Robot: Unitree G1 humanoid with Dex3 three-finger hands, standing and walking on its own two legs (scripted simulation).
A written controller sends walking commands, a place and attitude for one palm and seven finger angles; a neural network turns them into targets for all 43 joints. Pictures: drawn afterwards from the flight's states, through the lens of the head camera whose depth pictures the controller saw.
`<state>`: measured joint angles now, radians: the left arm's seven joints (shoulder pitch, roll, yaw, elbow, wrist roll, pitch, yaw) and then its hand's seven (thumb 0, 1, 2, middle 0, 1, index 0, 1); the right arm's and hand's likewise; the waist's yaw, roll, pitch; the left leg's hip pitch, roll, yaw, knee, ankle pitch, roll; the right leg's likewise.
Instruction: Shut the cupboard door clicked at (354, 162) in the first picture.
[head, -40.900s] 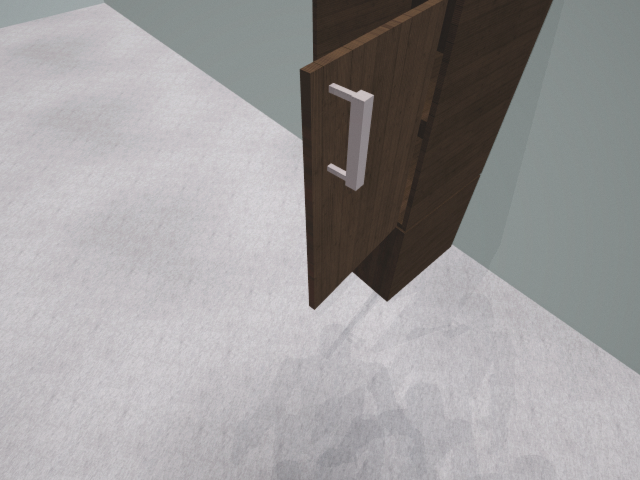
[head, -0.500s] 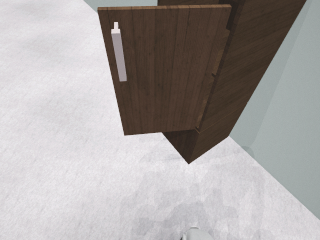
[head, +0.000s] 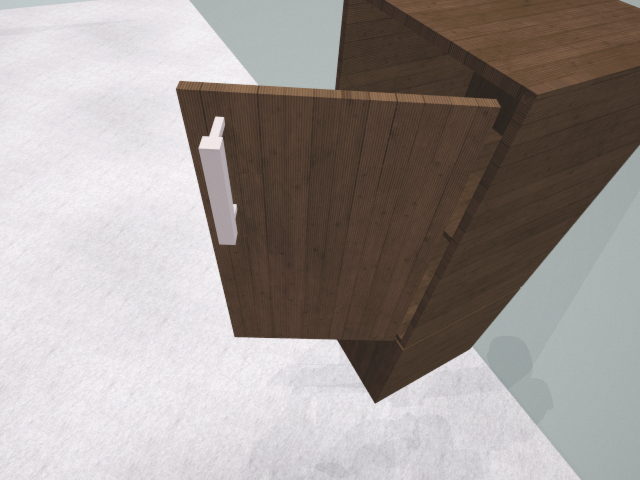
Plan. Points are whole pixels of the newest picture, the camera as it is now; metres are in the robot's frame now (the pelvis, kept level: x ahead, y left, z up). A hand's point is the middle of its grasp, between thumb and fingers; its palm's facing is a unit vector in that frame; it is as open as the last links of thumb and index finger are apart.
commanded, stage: come to a stop and stand still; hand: left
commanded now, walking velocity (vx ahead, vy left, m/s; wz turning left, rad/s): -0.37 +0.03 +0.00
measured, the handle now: (223, 184) +0.42 +0.16 +0.14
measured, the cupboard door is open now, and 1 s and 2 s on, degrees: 62 62 62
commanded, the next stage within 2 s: look again from close up in 1.92 s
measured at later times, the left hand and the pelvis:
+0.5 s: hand out of the picture +0.00 +0.17 -0.16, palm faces +0.02 -0.96 -0.26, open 7.3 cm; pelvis -0.02 -0.02 +0.01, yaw -1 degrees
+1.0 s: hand out of the picture -0.03 +0.30 -0.17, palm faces -0.03 -0.97 -0.24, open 7.3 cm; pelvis -0.07 +0.10 +0.00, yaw -3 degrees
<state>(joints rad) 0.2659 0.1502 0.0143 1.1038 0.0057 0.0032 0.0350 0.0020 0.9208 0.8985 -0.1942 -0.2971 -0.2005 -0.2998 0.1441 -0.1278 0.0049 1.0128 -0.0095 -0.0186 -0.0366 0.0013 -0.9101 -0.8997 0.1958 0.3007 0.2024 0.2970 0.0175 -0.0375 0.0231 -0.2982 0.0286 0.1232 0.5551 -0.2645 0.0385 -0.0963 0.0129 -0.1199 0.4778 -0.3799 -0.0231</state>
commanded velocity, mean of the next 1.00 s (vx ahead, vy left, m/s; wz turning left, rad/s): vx -0.03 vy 0.03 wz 0.00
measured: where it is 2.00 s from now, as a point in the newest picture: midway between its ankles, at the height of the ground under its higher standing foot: outside the picture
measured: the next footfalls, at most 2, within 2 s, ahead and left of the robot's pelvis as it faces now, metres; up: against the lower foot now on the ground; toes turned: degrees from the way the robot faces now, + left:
left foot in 0.68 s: +0.01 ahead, +0.11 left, +0.00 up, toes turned +0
right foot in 1.16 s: -0.09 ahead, -0.01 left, +0.00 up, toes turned -3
